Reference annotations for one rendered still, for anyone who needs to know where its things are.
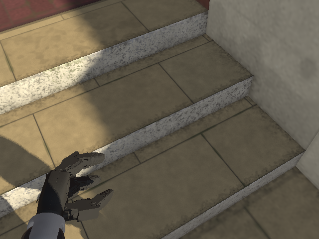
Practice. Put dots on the robot left forearm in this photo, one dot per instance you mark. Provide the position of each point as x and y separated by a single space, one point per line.
45 225

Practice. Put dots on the left robot hand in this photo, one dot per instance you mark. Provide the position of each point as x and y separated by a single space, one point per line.
62 184

